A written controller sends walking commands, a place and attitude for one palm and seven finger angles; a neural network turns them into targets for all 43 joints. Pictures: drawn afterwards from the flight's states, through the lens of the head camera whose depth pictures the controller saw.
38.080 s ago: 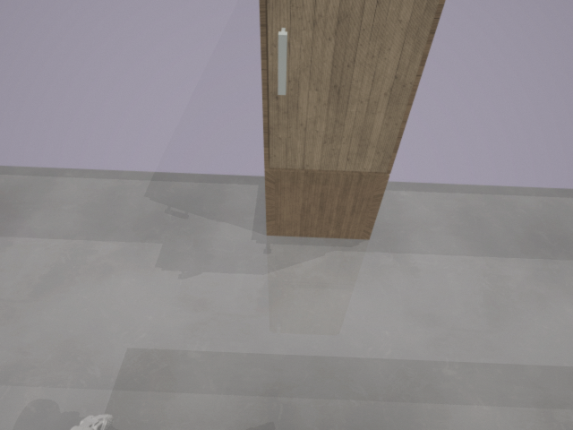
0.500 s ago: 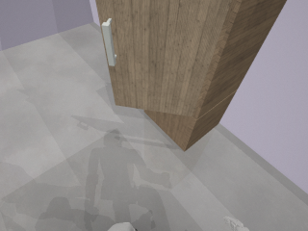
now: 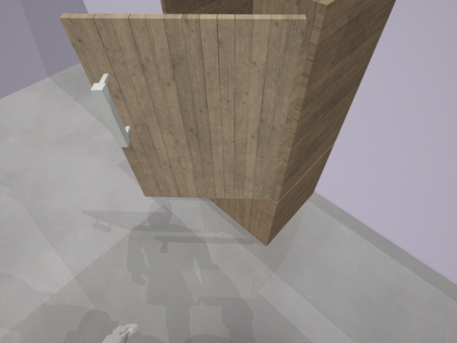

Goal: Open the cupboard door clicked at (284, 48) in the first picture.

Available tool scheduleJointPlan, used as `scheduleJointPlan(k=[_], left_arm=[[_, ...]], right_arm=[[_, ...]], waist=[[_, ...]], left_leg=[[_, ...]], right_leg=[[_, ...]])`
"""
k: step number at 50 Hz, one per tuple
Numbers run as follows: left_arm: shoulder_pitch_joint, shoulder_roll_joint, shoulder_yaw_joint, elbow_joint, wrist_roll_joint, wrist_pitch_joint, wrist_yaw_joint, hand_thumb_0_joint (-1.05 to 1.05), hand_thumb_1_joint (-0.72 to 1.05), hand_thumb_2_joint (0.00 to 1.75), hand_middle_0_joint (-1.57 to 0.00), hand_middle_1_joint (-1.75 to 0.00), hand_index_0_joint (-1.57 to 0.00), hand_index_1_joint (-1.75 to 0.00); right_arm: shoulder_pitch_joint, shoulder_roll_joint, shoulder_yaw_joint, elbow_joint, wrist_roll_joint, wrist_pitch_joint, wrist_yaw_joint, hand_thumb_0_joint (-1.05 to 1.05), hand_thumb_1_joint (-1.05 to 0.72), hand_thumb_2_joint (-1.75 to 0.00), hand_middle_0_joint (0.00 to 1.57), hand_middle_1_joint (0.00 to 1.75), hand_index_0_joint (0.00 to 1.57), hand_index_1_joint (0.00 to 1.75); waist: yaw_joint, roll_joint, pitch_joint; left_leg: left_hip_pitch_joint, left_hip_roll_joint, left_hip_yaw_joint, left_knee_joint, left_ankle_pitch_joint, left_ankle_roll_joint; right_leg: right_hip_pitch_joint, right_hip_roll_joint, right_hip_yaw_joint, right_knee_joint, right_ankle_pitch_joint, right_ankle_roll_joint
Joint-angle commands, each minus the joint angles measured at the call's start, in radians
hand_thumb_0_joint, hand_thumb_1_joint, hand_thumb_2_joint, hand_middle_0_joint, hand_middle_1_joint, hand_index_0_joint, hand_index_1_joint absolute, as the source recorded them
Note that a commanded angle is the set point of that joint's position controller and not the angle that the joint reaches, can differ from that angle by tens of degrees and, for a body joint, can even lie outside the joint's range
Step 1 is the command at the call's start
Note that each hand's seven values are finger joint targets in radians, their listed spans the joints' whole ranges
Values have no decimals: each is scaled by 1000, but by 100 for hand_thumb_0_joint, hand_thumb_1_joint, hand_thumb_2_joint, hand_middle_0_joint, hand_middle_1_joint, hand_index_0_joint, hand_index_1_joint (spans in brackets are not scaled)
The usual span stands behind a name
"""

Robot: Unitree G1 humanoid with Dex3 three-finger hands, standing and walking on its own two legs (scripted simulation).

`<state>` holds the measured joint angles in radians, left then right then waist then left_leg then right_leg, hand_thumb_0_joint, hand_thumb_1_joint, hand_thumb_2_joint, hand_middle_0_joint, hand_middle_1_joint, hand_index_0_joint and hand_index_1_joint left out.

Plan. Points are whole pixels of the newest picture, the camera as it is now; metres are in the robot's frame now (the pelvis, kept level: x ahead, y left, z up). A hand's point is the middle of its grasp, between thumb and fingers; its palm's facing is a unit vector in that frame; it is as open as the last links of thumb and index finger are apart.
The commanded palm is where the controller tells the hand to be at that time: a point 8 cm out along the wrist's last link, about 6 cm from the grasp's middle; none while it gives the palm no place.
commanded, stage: come to a stop and stand still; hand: left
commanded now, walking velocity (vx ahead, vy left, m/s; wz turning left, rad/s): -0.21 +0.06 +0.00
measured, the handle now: (115, 112) +0.57 +0.27 +0.06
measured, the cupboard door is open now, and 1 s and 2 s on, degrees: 41 41 41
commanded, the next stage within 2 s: look again from close up in 1.12 s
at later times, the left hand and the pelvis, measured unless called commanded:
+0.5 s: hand out of the picture -0.01 +0.23 -0.17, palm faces +0.01 -0.98 -0.22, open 7.4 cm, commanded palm none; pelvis -0.02 +0.03 +0.00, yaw -2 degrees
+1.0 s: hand out of the picture -0.02 +0.15 -0.17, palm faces +0.02 -0.99 -0.16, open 7.3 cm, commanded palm none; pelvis -0.01 -0.01 +0.00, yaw +0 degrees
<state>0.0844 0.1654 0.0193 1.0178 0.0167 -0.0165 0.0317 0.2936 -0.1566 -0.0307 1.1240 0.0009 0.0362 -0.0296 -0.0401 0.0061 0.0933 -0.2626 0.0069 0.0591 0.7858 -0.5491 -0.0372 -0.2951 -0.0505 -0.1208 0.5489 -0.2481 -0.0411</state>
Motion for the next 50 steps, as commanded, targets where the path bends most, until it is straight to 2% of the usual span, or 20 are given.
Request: scheduleJointPlan(k=[1,4,6,7,8,9,10,13,16,19,21,23,24,26,27,28,29,34,37,50], left_arm=[[104,194,58,-19,3,16,22,0,90,90,-20,-30,-20,-30],[68,183,63,-41,6,25,17,0,90,90,-20,-30,-20,-30],[53,163,62,-45,2,32,14,0,90,90,-20,-30,-20,-30],[69,127,56,-60,-6,40,8,0,90,90,-20,-30,-20,-30],[102,72,48,-74,-13,50,5,0,90,90,-20,-30,-20,-30],[90,72,46,-80,-9,55,7,0,90,90,-20,-30,-20,-30],[73,76,49,-79,-2,68,3,0,90,90,-20,-30,-20,-30],[131,78,52,-37,0,59,-12,0,90,90,-20,-30,-20,-30],[123,73,43,-28,1,48,-21,0,90,90,-20,-30,-20,-30],[117,71,36,-31,-1,47,-24,0,90,90,-20,-30,-20,-30],[131,72,33,-25,-1,45,-24,0,90,90,-20,-30,-20,-30],[197,73,33,1,-3,40,-21,0,90,90,-20,-30,-20,-30],[231,81,31,16,-3,34,-18,0,90,90,-20,-30,-20,-30],[229,136,32,24,1,20,-7,0,90,90,-20,-30,-20,-30],[209,159,27,22,-2,20,-8,0,90,90,-20,-30,-20,-30],[198,146,26,32,-2,11,-6,0,90,90,-20,-30,-20,-30],[189,133,18,40,-5,5,-4,0,90,90,-20,-30,-20,-30],[201,104,6,60,-14,4,1,0,90,90,-20,-30,-20,-30],[212,93,6,75,-14,6,2,0,90,90,-20,-30,-20,-30],[264,63,7,95,-16,1,11,0,90,90,-20,-30,-20,-30]], right_arm=[[47,-51,-19,-47,-1,6,-4,0,-90,-90,20,30,20,30],[67,-47,-26,-59,-6,11,1,0,-90,-90,20,30,20,30],[99,-47,-29,-54,-10,2,5,0,-90,-90,20,30,20,30],[99,-89,-35,-66,-16,-7,6,0,-90,-90,20,30,20,30],[61,-155,-43,-99,-27,-17,2,0,-90,-90,20,30,20,30],[18,-185,-47,-127,-35,-16,-1,0,-90,-90,20,30,20,30],[-17,-179,-45,-141,-35,-25,-10,0,-90,-90,20,30,20,30],[-82,-149,-25,-148,-34,-37,-22,0,-90,-90,20,30,20,30],[-41,-159,-36,-132,-31,-41,-23,0,-90,-90,20,30,20,30],[2,-199,-50,-107,-31,-37,-22,0,-90,-90,20,30,20,30],[1,-194,-52,-100,-29,-35,-20,0,-90,-90,20,30,20,30],[-17,-202,-52,-97,-23,-33,-19,0,-90,-90,20,30,20,30],[-25,-192,-48,-97,-16,-33,-17,0,-90,-90,20,30,20,30],[-37,-118,-34,-99,-7,-34,-7,0,-90,-90,20,30,20,30],[-50,-95,-25,-99,-8,-31,2,0,-90,-90,20,30,20,30],[-61,-83,-19,-89,-17,-26,3,0,-90,-90,20,30,20,30],[-55,-91,-17,-77,-19,-25,4,0,-90,-90,20,30,20,30],[-9,-95,-10,-12,-18,-29,2,0,-90,-90,20,30,20,30],[4,-81,-6,8,-18,-30,0,0,-90,-90,20,30,20,30],[50,-58,-1,34,-17,-36,-13,0,-90,-90,20,30,20,30]], waist=[[49,-131,-174],[29,-171,-151],[5,-150,-149],[11,-4,-137],[31,215,-113],[18,220,-75],[21,232,-40],[57,156,-51],[24,100,-94],[-6,121,-139],[-5,135,-125],[21,122,-152],[35,88,-158],[24,-71,-107],[15,-78,-84],[14,-173,-73],[13,-191,-54],[15,-45,-36],[20,-5,-2],[29,-24,-28]], left_leg=[[-87,6,-12,5,54,-19],[-35,3,2,-99,159,-18],[81,25,1,-298,336,-6],[116,101,-84,-379,442,30],[27,285,-294,-477,551,119],[-108,350,-354,-559,384,193],[-148,338,-369,-603,301,207],[-60,283,-265,-556,371,188],[92,281,-232,-517,510,192],[184,296,-234,-485,600,197],[173,286,-222,-460,640,194],[148,252,-188,-420,634,163],[118,219,-164,-387,599,133],[13,100,-56,-330,406,49],[41,57,-23,-328,345,29],[57,43,-17,-313,360,24],[65,49,-20,-315,364,23],[125,90,-48,-362,461,29],[100,94,-49,-376,460,27],[109,99,-42,-364,524,25]], right_leg=[[237,-276,183,-105,902,-153],[149,-236,151,-110,675,-116],[55,-194,138,-67,399,-61],[-26,-124,103,1,203,-10],[-62,-23,41,87,-94,51],[-17,20,66,225,-275,49],[-45,17,116,333,-289,44],[-81,7,156,386,-213,47],[-98,6,124,287,-211,56],[-79,11,104,203,-236,58],[-40,18,87,115,-223,51],[60,27,66,-42,-97,48],[124,20,74,-157,6,45],[159,-112,216,-257,122,-5],[85,-163,231,-265,101,-31],[67,-138,234,-256,172,-37],[58,-137,215,-255,199,-36],[52,-78,168,-250,83,-1],[65,-72,163,-261,56,-1],[149,-69,137,-235,241,1]])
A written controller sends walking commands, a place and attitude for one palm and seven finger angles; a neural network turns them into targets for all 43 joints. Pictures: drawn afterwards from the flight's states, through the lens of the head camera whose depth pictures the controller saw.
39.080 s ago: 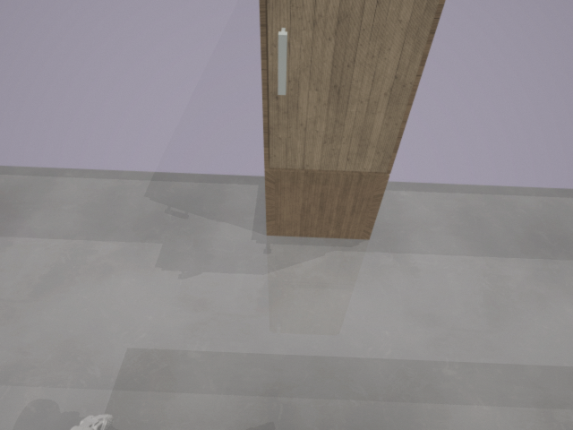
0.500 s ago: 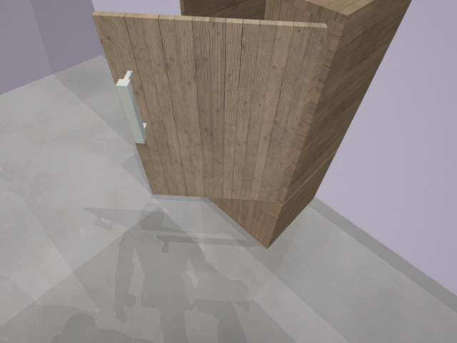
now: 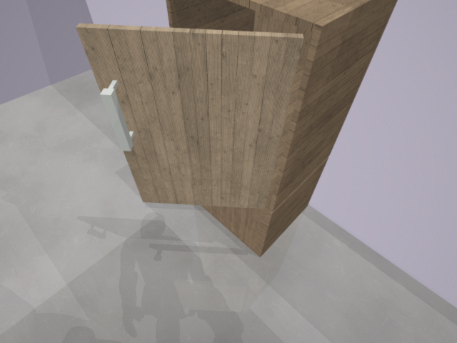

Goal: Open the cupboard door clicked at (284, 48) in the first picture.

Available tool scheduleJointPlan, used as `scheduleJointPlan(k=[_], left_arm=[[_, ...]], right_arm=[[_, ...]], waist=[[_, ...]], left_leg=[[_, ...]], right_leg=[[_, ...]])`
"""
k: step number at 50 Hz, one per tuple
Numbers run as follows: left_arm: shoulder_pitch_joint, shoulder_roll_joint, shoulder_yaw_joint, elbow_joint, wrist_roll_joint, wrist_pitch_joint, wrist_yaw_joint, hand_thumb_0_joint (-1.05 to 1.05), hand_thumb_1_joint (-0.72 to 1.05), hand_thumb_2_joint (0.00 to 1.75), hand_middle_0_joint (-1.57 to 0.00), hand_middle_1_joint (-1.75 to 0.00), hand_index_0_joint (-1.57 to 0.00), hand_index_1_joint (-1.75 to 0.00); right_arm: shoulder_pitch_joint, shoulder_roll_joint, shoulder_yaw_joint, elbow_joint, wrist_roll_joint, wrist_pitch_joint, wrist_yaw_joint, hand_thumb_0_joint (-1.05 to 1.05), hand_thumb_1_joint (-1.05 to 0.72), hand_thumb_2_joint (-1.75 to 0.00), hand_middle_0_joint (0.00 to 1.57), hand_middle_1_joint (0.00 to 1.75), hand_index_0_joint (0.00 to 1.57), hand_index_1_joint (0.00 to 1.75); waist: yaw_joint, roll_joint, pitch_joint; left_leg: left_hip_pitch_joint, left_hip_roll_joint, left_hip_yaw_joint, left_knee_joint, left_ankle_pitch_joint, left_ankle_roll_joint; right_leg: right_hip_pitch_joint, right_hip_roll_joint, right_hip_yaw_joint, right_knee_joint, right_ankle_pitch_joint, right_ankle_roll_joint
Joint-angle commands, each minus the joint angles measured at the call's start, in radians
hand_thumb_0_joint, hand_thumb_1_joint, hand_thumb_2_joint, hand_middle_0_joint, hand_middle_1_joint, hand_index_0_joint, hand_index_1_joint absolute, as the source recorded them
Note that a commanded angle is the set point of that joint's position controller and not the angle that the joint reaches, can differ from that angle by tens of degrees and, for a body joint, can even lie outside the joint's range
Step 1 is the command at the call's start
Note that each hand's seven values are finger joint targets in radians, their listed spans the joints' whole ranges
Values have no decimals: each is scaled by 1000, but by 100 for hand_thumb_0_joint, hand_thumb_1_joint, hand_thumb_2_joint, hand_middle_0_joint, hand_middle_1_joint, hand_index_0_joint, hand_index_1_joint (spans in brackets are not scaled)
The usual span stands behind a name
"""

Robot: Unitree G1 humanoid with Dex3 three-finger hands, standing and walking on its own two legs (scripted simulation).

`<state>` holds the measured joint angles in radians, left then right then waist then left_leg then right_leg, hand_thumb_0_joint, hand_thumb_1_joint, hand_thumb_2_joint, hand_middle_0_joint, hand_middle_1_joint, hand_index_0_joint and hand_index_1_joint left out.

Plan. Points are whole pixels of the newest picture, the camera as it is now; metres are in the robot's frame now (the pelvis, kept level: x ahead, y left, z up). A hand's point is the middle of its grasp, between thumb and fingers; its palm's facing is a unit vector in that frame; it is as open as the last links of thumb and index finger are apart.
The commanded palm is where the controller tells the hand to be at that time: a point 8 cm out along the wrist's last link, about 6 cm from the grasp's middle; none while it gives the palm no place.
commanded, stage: come to a stop and stand still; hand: left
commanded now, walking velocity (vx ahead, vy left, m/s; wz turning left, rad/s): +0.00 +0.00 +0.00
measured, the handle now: (121, 116) +0.57 +0.28 +0.05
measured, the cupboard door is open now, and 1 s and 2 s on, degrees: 41 41 41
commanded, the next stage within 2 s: look again from close up in 0.12 s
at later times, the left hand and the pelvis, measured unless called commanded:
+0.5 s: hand out of the picture +0.02 +0.24 -0.18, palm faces +0.03 -0.97 -0.23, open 7.4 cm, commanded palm none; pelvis +0.00 +0.04 -0.01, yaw -1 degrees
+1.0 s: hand out of the picture -0.08 +0.29 -0.17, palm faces +0.01 -0.97 -0.24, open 7.4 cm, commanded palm none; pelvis -0.07 +0.08 +0.00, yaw +0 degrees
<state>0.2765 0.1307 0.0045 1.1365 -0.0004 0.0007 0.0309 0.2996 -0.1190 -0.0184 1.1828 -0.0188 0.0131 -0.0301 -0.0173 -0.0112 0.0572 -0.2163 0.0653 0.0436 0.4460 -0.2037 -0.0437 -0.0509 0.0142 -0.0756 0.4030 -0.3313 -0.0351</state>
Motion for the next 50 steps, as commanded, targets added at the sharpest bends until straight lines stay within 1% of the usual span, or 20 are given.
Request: scheduleJointPlan(k=[1,10,11,12,13,14,16,17,18,20,21,23,25,29,35,40,43,45,47,50], left_arm=[[75,94,22,-23,2,-16,12,0,90,90,-20,-30,-20,-30],[85,92,22,-24,3,-17,13,0,90,90,-20,-30,-20,-30],[102,285,13,-113,30,-38,23,0,90,90,-20,-30,-20,-30],[91,213,40,-121,29,-47,30,0,90,90,-20,-30,-20,-30],[95,208,37,-130,24,-56,32,0,90,90,-20,-30,-20,-30],[122,193,44,-138,24,-59,31,0,90,90,-20,-30,-20,-30],[159,177,39,-146,24,-49,32,0,90,90,-20,-30,-20,-30],[157,181,42,-162,25,-41,32,0,90,90,-20,-30,-20,-30],[146,193,45,-179,27,-34,30,0,90,90,-20,-30,-20,-30],[121,215,51,-215,28,-23,27,0,90,90,-20,-30,-20,-30],[130,196,44,-223,27,-19,25,0,90,90,-20,-30,-20,-30],[103,202,45,-240,26,-11,23,0,90,90,-20,-30,-20,-30],[83,214,46,-252,25,-8,17,0,90,90,-20,-30,-20,-30],[43,247,43,-253,27,-5,5,0,90,90,-20,-30,-20,-30],[20,270,39,-236,30,1,-9,0,90,90,-20,-30,-20,-30],[52,273,38,-206,33,-1,-12,0,90,90,-20,-30,-20,-30],[71,271,37,-190,34,-3,-12,0,90,90,-20,-30,-20,-30],[139,196,21,-154,34,9,-8,0,90,90,-20,-30,-20,-30],[192,180,21,-135,36,21,-7,0,90,90,-20,-30,-20,-30],[242,170,28,-105,32,25,-13,0,90,90,-20,-30,-20,-30]], right_arm=[[43,-90,-12,-26,5,-14,-14,0,-90,-90,20,30,20,30],[29,-95,-16,-32,5,-16,-17,0,-90,-90,20,30,20,30],[-49,-210,-8,-169,-1,-27,3,0,-90,-90,20,30,20,30],[-58,-180,-37,-192,-6,-51,0,0,-90,-90,20,30,20,30],[-46,-152,-33,-195,-4,-55,-6,0,-90,-90,20,30,20,30],[-26,-135,-31,-207,-1,-57,-8,0,-90,-90,20,30,20,30],[-38,-111,-21,-233,-1,-48,-6,0,-90,-90,20,30,20,30],[-51,-123,-29,-243,0,-42,-6,0,-90,-90,20,30,20,30],[-56,-140,-34,-254,2,-39,-8,0,-90,-90,20,30,20,30],[-40,-179,-47,-258,1,-38,-12,0,-90,-90,20,30,20,30],[-23,-182,-43,-252,-2,-37,-9,0,-90,-90,20,30,20,30],[-33,-238,-57,-257,-1,-32,-9,0,-90,-90,20,30,20,30],[-76,-270,-60,-276,-2,-35,-8,0,-90,-90,20,30,20,30],[-147,-277,-50,-298,-3,-38,5,0,-90,-90,20,30,20,30],[-173,-314,-49,-300,-4,-33,19,0,-90,-90,20,30,20,30],[-160,-324,-53,-284,-3,-27,24,0,-90,-90,20,30,20,30],[-140,-319,-53,-266,-1,-25,26,0,-90,-90,20,30,20,30],[-100,-248,-36,-233,-6,-9,28,0,-90,-90,20,30,20,30],[-78,-232,-34,-218,-8,6,27,0,-90,-90,20,30,20,30],[-69,-224,-37,-200,-4,14,20,0,-90,-90,20,30,20,30]], waist=[[9,-15,13],[9,-6,8],[12,31,114],[14,65,20],[12,17,-93],[20,-69,-165],[31,-165,-159],[31,-168,-121],[25,-118,-98],[12,-28,-118],[12,33,-139],[8,62,-111],[20,74,-78],[26,44,-56],[30,89,-9],[34,59,-14],[30,35,-16],[33,34,-23],[39,43,-1],[43,39,30]], left_leg=[[63,43,-24,-24,191,34],[80,42,-27,-18,230,37],[34,17,-65,41,172,51],[-13,15,-26,113,165,59],[-18,10,-31,140,181,67],[-54,-6,-15,163,170,65],[-131,-38,15,164,40,67],[-135,-41,17,163,7,73],[-119,-39,21,147,52,78],[2,-7,11,135,358,92],[82,16,5,156,494,101],[123,76,-57,144,597,121],[71,94,-95,94,499,137],[-4,64,-97,26,237,116],[-94,70,-168,-170,-229,107],[-106,71,-179,-222,-330,100],[-96,63,-166,-220,-325,92],[-100,48,-142,-224,-394,75],[-120,33,-127,-223,-451,70],[-140,7,-90,-190,-447,58]], right_leg=[[-92,-129,87,-88,346,-2],[-83,-132,78,-76,388,5],[-185,-134,92,-78,452,21],[-147,-163,136,5,544,11],[-68,-176,141,44,721,2],[11,-186,139,77,894,-4],[94,-198,136,128,1109,-20],[65,-194,129,134,1071,-24],[32,-183,126,143,1018,-28],[-49,-139,93,173,852,-12],[-98,-121,79,175,736,0],[-186,-86,57,147,412,8],[-189,-70,57,110,226,10],[-162,-86,79,59,152,12],[-157,-85,63,29,15,19],[-155,-92,58,9,-17,18],[-167,-96,67,-14,-46,13],[-175,-86,53,-24,-145,22],[-184,-71,45,-25,-220,17],[-186,-65,52,-22,-217,0]])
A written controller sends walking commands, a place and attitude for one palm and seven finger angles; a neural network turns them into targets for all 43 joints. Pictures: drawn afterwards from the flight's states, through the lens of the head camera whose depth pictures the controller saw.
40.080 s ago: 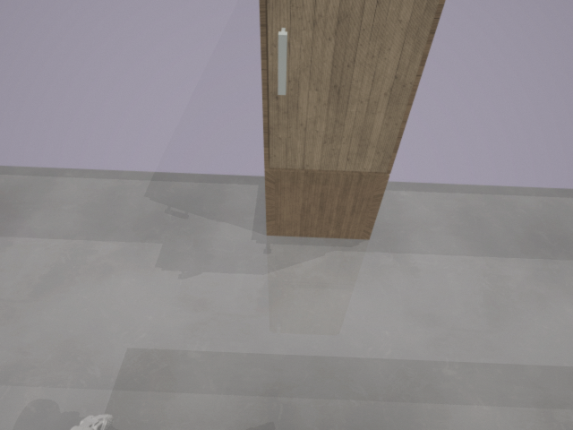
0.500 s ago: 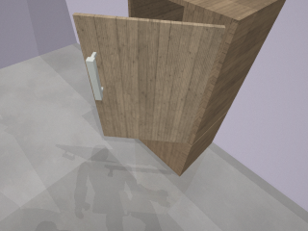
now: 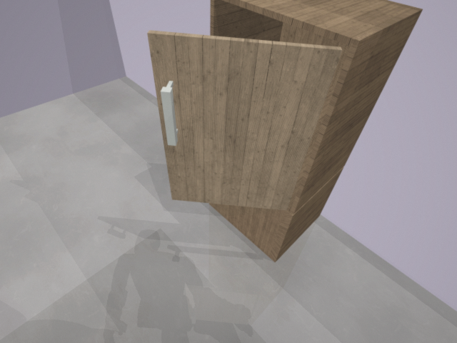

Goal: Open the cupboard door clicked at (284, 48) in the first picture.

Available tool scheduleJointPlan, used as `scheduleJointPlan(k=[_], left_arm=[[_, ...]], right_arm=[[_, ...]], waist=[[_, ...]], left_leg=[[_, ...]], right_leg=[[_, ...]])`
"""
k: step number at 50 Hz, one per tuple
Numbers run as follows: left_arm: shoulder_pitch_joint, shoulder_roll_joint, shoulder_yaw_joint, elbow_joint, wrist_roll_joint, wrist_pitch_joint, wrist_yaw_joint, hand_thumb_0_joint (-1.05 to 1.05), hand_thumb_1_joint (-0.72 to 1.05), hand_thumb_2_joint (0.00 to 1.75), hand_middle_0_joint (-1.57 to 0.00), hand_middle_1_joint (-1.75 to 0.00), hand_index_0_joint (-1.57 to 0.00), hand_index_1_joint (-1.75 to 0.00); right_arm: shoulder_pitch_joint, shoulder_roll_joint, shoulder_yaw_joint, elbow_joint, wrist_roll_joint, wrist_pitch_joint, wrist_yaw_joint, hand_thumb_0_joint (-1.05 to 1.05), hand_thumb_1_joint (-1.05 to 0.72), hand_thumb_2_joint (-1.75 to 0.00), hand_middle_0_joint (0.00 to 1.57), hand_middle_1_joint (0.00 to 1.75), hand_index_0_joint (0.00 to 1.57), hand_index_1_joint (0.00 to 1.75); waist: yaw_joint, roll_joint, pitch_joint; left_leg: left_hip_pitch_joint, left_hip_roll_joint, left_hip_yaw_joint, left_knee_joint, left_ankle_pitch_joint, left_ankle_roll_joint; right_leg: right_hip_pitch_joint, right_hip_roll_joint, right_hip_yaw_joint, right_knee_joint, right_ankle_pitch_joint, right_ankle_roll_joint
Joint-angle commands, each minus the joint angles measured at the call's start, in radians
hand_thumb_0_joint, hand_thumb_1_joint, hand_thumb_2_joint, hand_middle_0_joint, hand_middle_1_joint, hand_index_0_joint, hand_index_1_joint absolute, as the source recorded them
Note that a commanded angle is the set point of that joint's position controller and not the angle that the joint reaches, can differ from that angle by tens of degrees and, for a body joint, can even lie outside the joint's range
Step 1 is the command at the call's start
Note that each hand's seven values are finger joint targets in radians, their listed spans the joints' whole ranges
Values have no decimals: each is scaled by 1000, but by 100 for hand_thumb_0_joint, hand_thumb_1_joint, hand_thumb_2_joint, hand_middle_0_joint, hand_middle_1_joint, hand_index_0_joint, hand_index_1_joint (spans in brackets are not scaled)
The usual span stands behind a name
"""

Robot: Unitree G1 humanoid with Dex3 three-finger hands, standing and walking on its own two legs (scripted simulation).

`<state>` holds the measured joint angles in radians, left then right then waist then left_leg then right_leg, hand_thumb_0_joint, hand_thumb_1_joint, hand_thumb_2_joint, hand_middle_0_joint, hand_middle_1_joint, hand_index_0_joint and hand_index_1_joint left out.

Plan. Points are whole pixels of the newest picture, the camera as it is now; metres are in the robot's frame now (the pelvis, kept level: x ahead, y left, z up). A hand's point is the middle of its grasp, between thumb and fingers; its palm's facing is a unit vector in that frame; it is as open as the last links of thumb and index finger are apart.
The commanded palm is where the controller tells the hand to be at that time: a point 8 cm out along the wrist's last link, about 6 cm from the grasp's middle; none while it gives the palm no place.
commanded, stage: shuffle to correct the standing spot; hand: left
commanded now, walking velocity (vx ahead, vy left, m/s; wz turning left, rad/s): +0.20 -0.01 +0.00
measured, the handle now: (171, 114) +0.64 +0.20 +0.05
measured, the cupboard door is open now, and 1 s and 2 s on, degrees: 41 41 41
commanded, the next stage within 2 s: come to a stop and stand still in 1.02 s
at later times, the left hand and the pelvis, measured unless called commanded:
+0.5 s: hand out of the picture +0.03 +0.21 -0.18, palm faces -0.03 -0.99 -0.15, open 7.3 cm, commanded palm none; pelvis -0.01 +0.04 +0.00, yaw -4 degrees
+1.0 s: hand out of the picture +0.01 +0.18 -0.18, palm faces +0.03 -0.99 -0.12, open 7.3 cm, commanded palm none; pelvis +0.04 +0.03 +0.00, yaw -1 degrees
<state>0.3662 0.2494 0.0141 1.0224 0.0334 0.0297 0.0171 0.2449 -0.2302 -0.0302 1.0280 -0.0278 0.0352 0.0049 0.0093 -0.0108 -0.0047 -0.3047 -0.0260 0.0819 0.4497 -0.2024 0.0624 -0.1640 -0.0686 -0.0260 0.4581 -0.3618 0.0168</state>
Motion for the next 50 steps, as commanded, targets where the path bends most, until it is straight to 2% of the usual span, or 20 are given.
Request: scheduleJointPlan(k=[1,3,5,6,7,8,9,10,11,14,17,27,32,35,36,38,41,43,48,50], left_arm=[[172,50,22,17,-4,-7,0,0,90,90,-20,-30,-20,-30],[173,62,35,28,-8,-9,1,0,90,90,-20,-30,-20,-30],[70,85,54,10,-13,-19,11,0,90,90,-20,-30,-20,-30],[-1,89,60,-14,-13,-26,18,0,90,90,-20,-30,-20,-30],[-77,72,56,-30,-8,-32,22,0,90,90,-20,-30,-20,-30],[-70,47,47,-30,-3,-32,19,0,90,90,-20,-30,-20,-30],[-12,3,38,-20,-8,-28,11,0,90,90,-20,-30,-20,-30],[29,-56,30,-32,-14,-29,4,0,90,90,-20,-30,-20,-30],[8,-37,35,-49,-5,-29,-1,0,90,90,-20,-30,-20,-30],[75,-70,37,8,-1,-26,-5,0,90,90,-20,-30,-20,-30],[72,-83,38,10,-5,-24,-8,0,90,90,-20,-30,-20,-30],[-64,-80,45,-54,-4,-5,-15,0,90,90,-20,-30,-20,-30],[-47,-74,52,-59,-7,-3,-18,0,90,90,-20,-30,-20,-30],[90,-78,55,-3,-10,-10,-12,0,90,90,-20,-30,-20,-30],[134,-52,59,13,-8,-17,-1,0,90,90,-20,-30,-20,-30],[160,45,77,10,-3,-25,18,0,90,90,-20,-30,-20,-30],[-12,5,63,-33,-11,-75,20,0,90,90,-20,-30,-20,-30],[-32,-4,57,-31,-5,-88,15,0,90,90,-20,-30,-20,-30],[20,29,60,10,2,-75,1,0,90,90,-20,-30,-20,-30],[56,1,49,24,-8,-63,-7,0,90,90,-20,-30,-20,-30]], right_arm=[[-8,-103,-26,-39,7,-7,-16,0,-90,-90,20,30,20,30],[7,-67,-27,-35,9,-5,-16,0,-90,-90,20,30,20,30],[71,-17,-34,-24,6,-3,-18,0,-90,-90,20,30,20,30],[115,-13,-41,-14,8,-4,-17,0,-90,-90,20,30,20,30],[176,5,-39,-2,15,-18,-13,0,-90,-90,20,30,20,30],[228,20,-29,12,18,-36,-10,0,-90,-90,20,30,20,30],[275,-10,-27,29,10,-52,-16,0,-90,-90,20,30,20,30],[321,-89,-41,38,-2,-63,-31,0,-90,-90,20,30,20,30],[294,-113,-49,30,1,-66,-37,0,-90,-90,20,30,20,30],[151,-37,-26,6,8,-81,-37,0,-90,-90,20,30,20,30],[178,-5,-22,35,12,-98,-45,0,-90,-90,20,30,20,30],[258,-18,-42,79,-6,-76,-47,0,-90,-90,20,30,20,30],[224,-41,-50,77,-12,-63,-41,0,-90,-90,20,30,20,30],[182,-40,-53,68,-7,-51,-37,0,-90,-90,20,30,20,30],[172,-6,-47,68,0,-51,-31,0,-90,-90,20,30,20,30],[78,50,-32,-3,5,-48,-22,0,-90,-90,20,30,20,30],[108,28,-48,-4,0,-36,5,0,-90,-90,20,30,20,30],[123,34,-48,-8,3,-37,7,0,-90,-90,20,30,20,30],[94,64,-36,-41,6,-59,6,0,-90,-90,20,30,20,30],[188,27,-32,-5,2,-75,-4,0,-90,-90,20,30,20,30]], waist=[[21,10,90],[10,-79,106],[-47,-222,98],[-82,-248,96],[-125,-205,117],[-126,-102,135],[-103,105,158],[-93,351,170],[-70,260,174],[6,95,135],[6,81,91],[-44,82,89],[-34,100,95],[14,52,73],[29,-9,84],[52,-253,189],[-51,-83,128],[-57,-95,117],[-37,-91,139],[-58,23,84]], left_leg=[[-54,83,-112,-150,-428,-50],[-46,26,-52,22,-354,-62],[36,7,8,368,-177,-68],[81,34,-25,443,-173,-60],[137,66,-42,353,-210,-49],[167,61,-36,147,-228,-41],[163,115,-173,-75,-351,-22],[158,313,-475,-303,-553,37],[81,385,-601,-383,-638,95],[-90,324,-418,-385,-495,78],[-11,287,-311,-367,-338,75],[74,306,-300,-409,-425,68],[28,301,-276,-407,-422,57],[-73,225,-189,-315,-420,2],[-184,177,-155,-194,-392,-20],[-421,38,30,308,-314,-60],[-346,107,-47,574,-132,-48],[-283,120,-36,556,-96,-60],[-32,90,37,193,-87,-61],[200,74,31,41,-49,-67]], right_leg=[[-70,6,25,-99,-199,-62],[-140,-59,131,-177,-315,-101],[-299,-202,288,-317,-424,-166],[-373,-223,293,-329,-403,-165],[-420,-206,226,-266,-347,-140],[-393,-132,157,-119,-298,-110],[-398,-20,72,120,-250,-79],[-478,85,-63,394,-182,-34],[-479,22,23,545,-121,-51],[-382,-28,45,675,64,-37],[-382,-32,33,612,118,-23],[-306,1,-26,293,15,-23],[-157,29,-56,149,-48,-41],[109,70,-105,-95,7,-60],[225,12,-24,-167,-24,-92],[127,-336,421,-396,-409,-253],[-7,-248,243,-369,-203,-207],[-22,-212,111,-323,-32,-180],[-122,-190,56,-207,-37,-153],[-201,-103,-11,-12,-36,-105]])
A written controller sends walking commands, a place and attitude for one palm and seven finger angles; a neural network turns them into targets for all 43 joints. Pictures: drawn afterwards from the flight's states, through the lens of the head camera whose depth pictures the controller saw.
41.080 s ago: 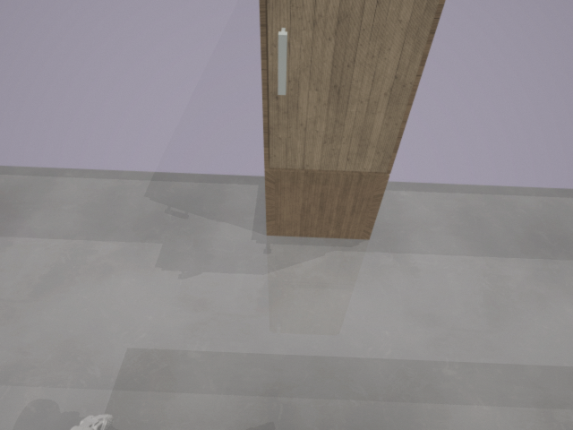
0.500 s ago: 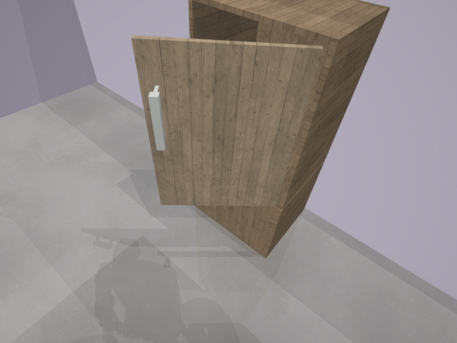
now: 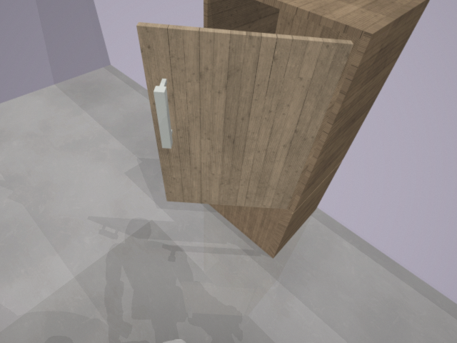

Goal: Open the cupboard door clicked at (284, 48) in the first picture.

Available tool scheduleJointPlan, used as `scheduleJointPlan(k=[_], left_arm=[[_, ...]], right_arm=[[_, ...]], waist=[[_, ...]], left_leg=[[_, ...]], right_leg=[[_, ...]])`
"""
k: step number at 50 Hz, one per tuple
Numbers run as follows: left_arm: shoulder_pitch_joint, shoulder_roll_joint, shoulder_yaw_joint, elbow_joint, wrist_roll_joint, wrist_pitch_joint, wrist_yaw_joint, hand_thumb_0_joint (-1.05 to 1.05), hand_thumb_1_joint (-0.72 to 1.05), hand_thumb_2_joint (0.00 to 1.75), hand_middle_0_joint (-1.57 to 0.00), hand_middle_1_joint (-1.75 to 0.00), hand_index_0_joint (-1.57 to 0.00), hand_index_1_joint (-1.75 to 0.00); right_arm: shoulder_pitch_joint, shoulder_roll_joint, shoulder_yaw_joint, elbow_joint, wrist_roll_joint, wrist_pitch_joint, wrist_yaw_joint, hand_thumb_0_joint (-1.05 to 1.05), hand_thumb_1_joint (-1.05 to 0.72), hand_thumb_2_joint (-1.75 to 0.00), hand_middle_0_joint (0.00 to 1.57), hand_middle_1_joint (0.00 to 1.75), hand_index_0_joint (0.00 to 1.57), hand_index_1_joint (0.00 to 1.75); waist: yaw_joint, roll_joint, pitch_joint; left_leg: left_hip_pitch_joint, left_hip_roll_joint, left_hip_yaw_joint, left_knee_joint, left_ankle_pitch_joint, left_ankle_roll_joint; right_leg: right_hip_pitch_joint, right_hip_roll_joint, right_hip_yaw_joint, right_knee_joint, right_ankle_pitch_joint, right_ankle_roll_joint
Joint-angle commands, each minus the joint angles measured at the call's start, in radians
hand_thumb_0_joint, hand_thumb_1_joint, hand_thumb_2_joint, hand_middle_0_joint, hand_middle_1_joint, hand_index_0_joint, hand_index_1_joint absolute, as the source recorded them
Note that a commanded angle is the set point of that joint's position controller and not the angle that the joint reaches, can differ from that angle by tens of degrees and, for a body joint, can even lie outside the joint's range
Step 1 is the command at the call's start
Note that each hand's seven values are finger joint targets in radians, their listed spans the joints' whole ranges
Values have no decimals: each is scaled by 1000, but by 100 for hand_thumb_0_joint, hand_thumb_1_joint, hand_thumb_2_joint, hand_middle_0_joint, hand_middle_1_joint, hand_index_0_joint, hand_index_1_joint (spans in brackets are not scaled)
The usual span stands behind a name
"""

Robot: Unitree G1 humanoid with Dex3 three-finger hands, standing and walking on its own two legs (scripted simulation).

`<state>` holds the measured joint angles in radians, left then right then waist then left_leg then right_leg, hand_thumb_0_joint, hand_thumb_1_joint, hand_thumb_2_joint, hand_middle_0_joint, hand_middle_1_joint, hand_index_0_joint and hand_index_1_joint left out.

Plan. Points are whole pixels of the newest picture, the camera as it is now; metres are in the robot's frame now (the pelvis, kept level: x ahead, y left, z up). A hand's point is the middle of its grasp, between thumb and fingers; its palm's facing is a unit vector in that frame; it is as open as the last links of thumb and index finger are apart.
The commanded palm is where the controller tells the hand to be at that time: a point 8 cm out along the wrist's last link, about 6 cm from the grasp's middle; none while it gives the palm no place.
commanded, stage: shuffle to correct the standing spot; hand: left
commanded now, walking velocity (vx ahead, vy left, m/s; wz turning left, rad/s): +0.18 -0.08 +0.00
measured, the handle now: (165, 114) +0.59 +0.19 +0.06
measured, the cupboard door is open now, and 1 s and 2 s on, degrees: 41 41 41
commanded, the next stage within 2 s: come to a stop and stand still in 0.02 s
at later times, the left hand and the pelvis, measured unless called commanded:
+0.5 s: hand out of the picture +0.13 +0.17 -0.17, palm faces +0.03 -0.98 -0.21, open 7.3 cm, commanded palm none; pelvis +0.06 -0.01 -0.01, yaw +1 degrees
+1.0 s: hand out of the picture +0.06 +0.22 -0.17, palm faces +0.06 -0.96 -0.26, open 7.4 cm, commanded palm none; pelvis +0.03 +0.01 -0.01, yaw +2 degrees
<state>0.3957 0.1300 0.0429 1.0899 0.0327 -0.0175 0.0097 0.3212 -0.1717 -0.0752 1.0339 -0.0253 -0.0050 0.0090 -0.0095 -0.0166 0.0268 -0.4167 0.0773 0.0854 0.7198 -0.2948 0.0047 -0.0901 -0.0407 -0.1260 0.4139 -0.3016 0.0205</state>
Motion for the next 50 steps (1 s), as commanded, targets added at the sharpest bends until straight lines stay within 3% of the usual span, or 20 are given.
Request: scheduleJointPlan(k=[1,2,3,7,11,15,17,19,22,26,29,30,31,32,34,35,37,39,42,50], left_arm=[[43,74,11,-61,-7,-11,-5,0,90,90,-20,-30,-20,-30],[0,47,4,-103,-8,-10,-9,0,90,90,-20,-30,-20,-30],[-58,73,8,-125,1,-7,-12,0,90,90,-20,-30,-20,-30],[-47,54,12,-89,-5,3,-20,0,90,90,-20,-30,-20,-30],[-32,16,-5,-81,-11,22,-4,0,90,90,-20,-30,-20,-30],[35,80,8,-64,-7,13,10,0,90,90,-20,-30,-20,-30],[-29,175,10,-84,-6,2,17,0,90,90,-20,-30,-20,-30],[-83,186,15,-105,-9,-1,25,0,90,90,-20,-30,-20,-30],[-137,180,24,-126,-5,8,34,0,90,90,-20,-30,-20,-30],[-177,192,39,-140,-10,27,35,0,90,90,-20,-30,-20,-30],[-193,103,24,-166,-15,51,28,0,90,90,-20,-30,-20,-30],[-204,104,24,-162,-11,58,29,0,90,90,-20,-30,-20,-30],[-129,241,-18,-213,-3,42,39,0,90,90,-20,-30,-20,-30],[-82,162,-4,-229,-6,35,34,0,90,90,-20,-30,-20,-30],[-97,196,3,-238,-11,8,40,0,90,90,-20,-30,-20,-30],[-131,200,-1,-249,-11,15,38,0,90,90,-20,-30,-20,-30],[-157,195,-3,-270,-6,25,34,0,90,90,-20,-30,-20,-30],[-141,186,-1,-279,-3,31,32,0,90,90,-20,-30,-20,-30],[-94,185,-2,-273,-3,25,27,0,90,90,-20,-30,-20,-30],[-96,237,5,-236,-6,1,19,0,90,90,-20,-30,-20,-30]], right_arm=[[191,-118,-6,3,-5,-42,-19,0,-90,-90,20,30,20,30],[283,-214,-25,15,-13,-41,-29,0,-90,-90,20,30,20,30],[266,-220,-25,20,-15,-39,-35,0,-90,-90,20,30,20,30],[66,-101,15,-8,-4,-60,-48,0,-90,-90,20,30,20,30],[1,-103,17,-8,-4,-46,-59,0,-90,-90,20,30,20,30],[-23,-81,11,2,8,-16,-52,0,-90,-90,20,30,20,30],[21,-8,23,-4,19,5,-38,0,-90,-90,20,30,20,30],[15,-5,19,6,16,26,-39,0,-90,-90,20,30,20,30],[16,-20,12,14,20,32,-40,0,-90,-90,20,30,20,30],[42,-18,9,15,18,29,-37,0,-90,-90,20,30,20,30],[-47,-103,4,-30,2,15,-34,0,-90,-90,20,30,20,30],[-91,-100,6,-43,1,12,-38,0,-90,-90,20,30,20,30],[-96,-188,7,-114,-5,6,-39,0,-90,-90,20,30,20,30],[-176,-182,-11,-152,-3,-12,-38,0,-90,-90,20,30,20,30],[-63,-107,-1,-162,7,-21,-38,0,-90,-90,20,30,20,30],[-54,-102,1,-168,13,-15,-35,0,-90,-90,20,30,20,30],[-66,-109,1,-184,-2,2,-29,0,-90,-90,20,30,20,30],[-54,-128,-1,-194,-4,3,-27,0,-90,-90,20,30,20,30],[-76,-155,0,-210,-4,-1,-22,0,-90,-90,20,30,20,30],[-101,-213,-3,-178,4,-17,-18,0,-90,-90,20,30,20,30]], waist=[[-64,219,18],[-94,332,-5],[-97,219,11],[-7,154,13],[18,96,-17],[48,46,-24],[1,-124,-3],[2,-200,-37],[4,-174,-48],[-6,-132,-66],[21,236,0],[21,245,29],[29,157,36],[68,87,-82],[4,51,-233],[-19,103,-181],[-16,-2,-14],[-19,15,65],[3,76,46],[2,20,13]], left_leg=[[417,139,-216,-337,-9,49],[449,340,-521,-483,-36,158],[374,368,-553,-518,-95,201],[203,253,-270,-511,149,155],[155,205,-124,-412,506,146],[91,95,-70,-254,238,49],[77,-29,2,-154,-58,-18],[123,-32,-10,-43,-132,-27],[88,-42,-34,29,-175,-34],[198,-44,-20,-232,15,-37],[115,172,-237,-439,307,82],[39,197,-261,-479,286,128],[111,105,-241,-438,265,110],[153,109,-185,-235,349,76],[198,7,-105,-134,333,23],[185,0,-111,-193,156,15],[79,-1,-136,-217,-24,36],[17,12,-162,-268,-118,43],[-17,42,-197,-356,-193,60],[56,29,-186,-369,-127,58]], right_leg=[[-396,-49,16,249,-141,-57],[-527,23,-24,505,-287,-24],[-544,-11,61,664,-287,-43],[-460,-88,121,660,-37,-20],[-249,-49,77,339,-3,2],[-48,-50,97,19,247,-3],[-124,-261,271,-34,472,-109],[-152,-274,291,-50,582,-165],[-91,-274,254,-14,688,-206],[-107,-241,225,54,534,-168],[-184,-26,58,219,16,-10],[-152,-10,77,331,-94,-6],[-151,10,112,230,-129,-31],[-171,-17,98,147,32,-31],[-54,-122,211,127,413,-88],[-118,-128,175,105,249,-91],[-242,-83,188,73,-26,-78],[-296,-55,169,86,-85,-69],[-233,-18,119,120,-43,-50],[-199,-50,159,52,18,-55]])
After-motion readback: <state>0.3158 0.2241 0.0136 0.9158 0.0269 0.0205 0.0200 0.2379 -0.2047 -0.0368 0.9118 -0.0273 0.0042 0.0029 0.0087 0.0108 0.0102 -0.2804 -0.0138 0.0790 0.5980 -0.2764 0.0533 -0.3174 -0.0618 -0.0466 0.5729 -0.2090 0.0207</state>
